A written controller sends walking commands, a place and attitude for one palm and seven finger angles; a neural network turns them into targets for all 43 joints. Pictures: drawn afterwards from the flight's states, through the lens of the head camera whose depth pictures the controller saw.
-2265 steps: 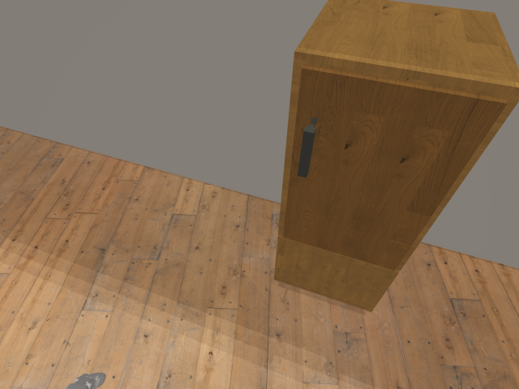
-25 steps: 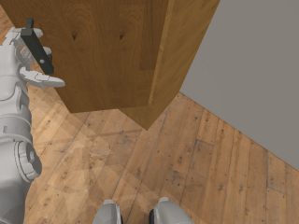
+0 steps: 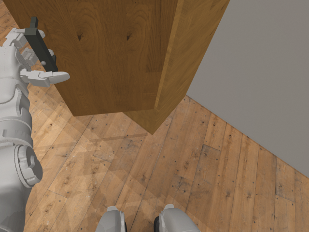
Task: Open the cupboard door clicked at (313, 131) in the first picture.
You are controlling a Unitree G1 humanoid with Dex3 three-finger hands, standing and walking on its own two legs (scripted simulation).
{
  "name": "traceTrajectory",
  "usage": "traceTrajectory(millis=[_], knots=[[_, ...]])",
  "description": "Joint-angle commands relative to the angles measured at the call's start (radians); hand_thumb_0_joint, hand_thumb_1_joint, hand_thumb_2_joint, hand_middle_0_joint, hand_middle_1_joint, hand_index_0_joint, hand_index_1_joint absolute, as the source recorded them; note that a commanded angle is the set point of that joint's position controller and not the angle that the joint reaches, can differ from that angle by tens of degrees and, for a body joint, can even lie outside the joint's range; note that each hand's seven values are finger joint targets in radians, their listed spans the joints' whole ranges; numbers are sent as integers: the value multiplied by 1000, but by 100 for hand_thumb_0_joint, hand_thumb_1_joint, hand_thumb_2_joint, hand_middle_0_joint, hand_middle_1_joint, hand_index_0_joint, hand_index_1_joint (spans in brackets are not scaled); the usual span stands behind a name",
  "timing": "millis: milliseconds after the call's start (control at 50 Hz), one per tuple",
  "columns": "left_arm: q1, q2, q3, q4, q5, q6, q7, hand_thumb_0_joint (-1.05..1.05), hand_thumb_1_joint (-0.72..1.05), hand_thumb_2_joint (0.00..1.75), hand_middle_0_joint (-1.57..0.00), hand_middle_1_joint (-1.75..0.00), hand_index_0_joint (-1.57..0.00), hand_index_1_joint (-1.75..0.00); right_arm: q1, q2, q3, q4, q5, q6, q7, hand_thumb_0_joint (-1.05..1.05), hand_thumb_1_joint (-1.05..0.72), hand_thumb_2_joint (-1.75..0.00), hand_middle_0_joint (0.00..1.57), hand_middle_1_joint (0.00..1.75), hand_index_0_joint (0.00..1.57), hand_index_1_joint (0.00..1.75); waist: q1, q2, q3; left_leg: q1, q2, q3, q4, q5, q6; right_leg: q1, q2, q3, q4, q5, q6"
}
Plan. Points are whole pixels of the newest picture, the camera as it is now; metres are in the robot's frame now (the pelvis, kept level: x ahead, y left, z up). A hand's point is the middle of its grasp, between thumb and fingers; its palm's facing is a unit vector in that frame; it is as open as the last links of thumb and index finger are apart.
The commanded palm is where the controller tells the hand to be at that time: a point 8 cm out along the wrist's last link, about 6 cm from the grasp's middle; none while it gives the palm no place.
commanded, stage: close the thumb around the handle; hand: left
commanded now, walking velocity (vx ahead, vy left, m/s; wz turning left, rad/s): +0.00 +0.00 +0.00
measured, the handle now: (44, 48) +0.56 +0.24 +0.08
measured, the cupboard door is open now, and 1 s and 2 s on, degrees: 47 56 88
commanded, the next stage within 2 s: pull the door open along its arc in 0.46 s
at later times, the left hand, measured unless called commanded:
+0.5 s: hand (49, 61) +0.52 +0.22 +0.08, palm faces +0.06 -1.00 +0.00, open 6.0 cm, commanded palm +0.49 +0.27 +0.08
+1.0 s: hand (56, 83) +0.45 +0.19 +0.08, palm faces +0.06 -1.00 +0.01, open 6.1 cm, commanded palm +0.39 +0.23 +0.08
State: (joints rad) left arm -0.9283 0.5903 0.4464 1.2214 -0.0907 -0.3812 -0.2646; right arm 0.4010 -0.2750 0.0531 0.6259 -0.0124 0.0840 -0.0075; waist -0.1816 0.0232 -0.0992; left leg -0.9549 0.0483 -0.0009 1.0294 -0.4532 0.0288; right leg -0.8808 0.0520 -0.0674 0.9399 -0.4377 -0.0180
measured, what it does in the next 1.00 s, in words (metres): stands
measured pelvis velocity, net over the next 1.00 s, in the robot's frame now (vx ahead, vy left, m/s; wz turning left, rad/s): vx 0.02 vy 0.00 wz -0.02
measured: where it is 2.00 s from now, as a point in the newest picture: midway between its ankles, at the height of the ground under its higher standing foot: outside the picture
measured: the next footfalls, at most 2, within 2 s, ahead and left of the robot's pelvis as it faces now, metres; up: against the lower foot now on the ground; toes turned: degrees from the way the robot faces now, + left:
none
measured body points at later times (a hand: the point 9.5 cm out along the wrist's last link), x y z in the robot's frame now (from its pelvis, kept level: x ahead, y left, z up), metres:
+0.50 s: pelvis +0.00 +0.01 +0.00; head +0.13 +0.04 +0.43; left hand +0.51 +0.27 +0.08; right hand -0.01 -0.26 -0.10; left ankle +0.01 +0.10 -0.67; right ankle +0.00 -0.11 -0.67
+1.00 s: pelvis +0.02 +0.00 +0.01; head +0.11 +0.02 +0.46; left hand +0.44 +0.25 +0.08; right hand +0.04 -0.26 -0.10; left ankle +0.01 +0.10 -0.67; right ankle +0.00 -0.11 -0.67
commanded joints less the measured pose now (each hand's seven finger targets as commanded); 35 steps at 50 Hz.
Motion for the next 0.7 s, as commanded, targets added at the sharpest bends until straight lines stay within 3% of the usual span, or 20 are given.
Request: traceTrajectory(millis=[0, 100, 160, 200, 220, 240, 280, 300, 380, 420, 440, 480, 500, 540, 560, 580, 600, 680], knots=[[-440, 270, 10, -230, -15, -81, 0, 0, 23, 61, -35, -128, -35, -128, 184, -186, -75, -39, 0, -17, -16, 0, -90, -90, 20, 30, 20, 30, -8, 176, -492, 438, -13, -64, -85, 430, 1, 116, 15, 37, -87, 342, 2], [-414, 256, 7, -202, -23, -68, -8, 0, 51, 73, -37, -131, -37, -131, 187, -188, -74, -37, 1, -12, -15, 0, -90, -90, 20, 30, 20, 30, -5, 157, -469, 429, -11, -68, -89, 439, -1, 112, 18, 32, -87, 342, 1], [-457, 239, -11, -213, -22, -60, -1, 0, 68, 80, -38, -133, -38, -133, 188, -191, -75, -35, -1, -12, -16, 0, -90, -90, 20, 30, 20, 30, -24, 144, -445, 435, -8, -74, -96, 405, 0, 81, 18, 27, -97, 303, 3], [-450, 265, 19, -237, -23, -76, 8, 0, 79, 85, -39, -134, -39, -134, 192, -190, -76, -36, -4, -15, -14, 0, -90, -90, 20, 30, 20, 30, -4, 172, -496, 466, -9, -78, -91, 444, -4, 92, 19, 26, -87, 321, -1], [-450, 253, 10, -230, -21, -78, 9, 0, 84, 88, -40, -134, -40, -134, 191, -189, -77, -33, -5, -16, -14, 0, -90, -90, 20, 30, 20, 30, -13, 160, -491, 468, -7, -80, -89, 446, -5, 83, 19, 24, -87, 318, 0], [-444, 253, 8, -234, -17, -81, 10, 0, 90, 90, -40, -135, -40, -135, 189, -188, -76, -35, -4, -15, -13, 0, -90, -90, 20, 30, 20, 30, -5, 168, -484, 465, -7, -80, -90, 446, -7, 83, 18, 24, -85, 315, -1], [-452, 232, -1, -212, -18, -78, 15, 0, 90, 90, -40, -135, -40, -135, 194, -186, -75, -32, -5, -14, -12, 0, -90, -90, 20, 30, 20, 30, -16, 160, -453, 460, -6, -85, -90, 439, -5, 59, 20, 19, -84, 300, -3], [-455, 275, 34, -213, -16, -75, 25, 0, 90, 90, -40, -135, -40, -135, 193, -193, -77, -32, -6, -12, -13, 0, -90, -90, 20, 30, 20, 30, -9, 154, -463, 458, -4, -88, -93, 442, -7, 65, 18, 19, -83, 302, -1], [-426, 314, 59, -205, 0, -68, 47, 0, 90, 90, -40, -135, -40, -135, 191, -191, -70, -50, -6, -13, -12, 0, -90, -90, 20, 30, 20, 30, 2, 124, -459, 395, -13, -72, -92, 410, 2, 121, 16, 29, -81, 314, 1], [-426, 316, 53, -206, 11, -68, 49, 0, 90, 90, -40, -135, -40, -135, 185, -188, -70, -55, -6, -12, -12, 0, -90, -90, 20, 30, 20, 30, 1, 144, -459, 393, -13, -65, -92, 408, 0, 120, 14, 31, -81, 320, 4], [-402, 340, 74, -213, 13, -70, 48, 0, 90, 90, -40, -135, -40, -135, 187, -190, -72, -63, -6, -12, -12, 0, -90, -90, 20, 30, 20, 30, 16, 133, -480, 389, -14, -64, -92, 416, 0, 145, 14, 33, -77, 330, 2], [-404, 308, 54, -224, 5, -76, 42, 0, 90, 90, -40, -135, -40, -135, 185, -185, -70, -69, -4, -9, -11, 0, -90, -90, 20, 30, 20, 30, 12, 161, -479, 410, -13, -64, -91, 439, -2, 133, 16, 31, -74, 340, -1], [-406, 288, 40, -203, 1, -71, 39, 0, 90, 90, -40, -135, -40, -135, 182, -185, -70, -64, -3, -8, -11, 0, -90, -90, 20, 30, 20, 30, 0, 140, -464, 405, -11, -64, -90, 426, -2, 119, 17, 29, -79, 333, 3], [-419, 304, 46, -198, -1, -67, 39, 0, 90, 90, -40, -135, -40, -135, 182, -190, -70, -64, -1, -8, -13, 0, -90, -90, 20, 30, 20, 30, -3, 128, -446, 384, -11, -65, -96, 386, 0, 119, 16, 31, -84, 307, 4], [-464, 209, -25, -206, -7, -65, 38, 0, 90, 90, -40, -135, -40, -135, 176, -181, -70, -62, -1, -13, -9, 0, -90, -90, 20, 30, 20, 30, -28, 140, -433, 392, -12, -65, -97, 364, 0, 90, 17, 30, -90, 286, 7], [-462, 193, -19, -229, -14, -74, 41, 0, 90, 90, -40, -135, -40, -135, 182, -179, -74, -58, -4, -18, -8, 0, -90, -90, 20, 30, 20, 30, -19, 151, -455, 428, -10, -71, -92, 385, -1, 80, 18, 25, -86, 290, 1], [-431, 227, 11, -231, -14, -76, 47, 0, 90, 90, -40, -135, -40, -135, 186, -186, -79, -54, -5, -17, -10, 0, -90, -90, 20, 30, 20, 30, -6, 144, -490, 437, -9, -70, -90, 404, -3, 92, 17, 27, -84, 302, 2], [-305, 175, -7, -237, -18, -70, 52, 0, 90, 90, -40, -135, -40, -135, 186, -179, -80, -65, -5, -16, 0, 0, -90, -90, 20, 30, 20, 30, 22, 113, -487, 419, -16, -57, -99, 425, -1, 145, 18, 25, -82, 338, -1]])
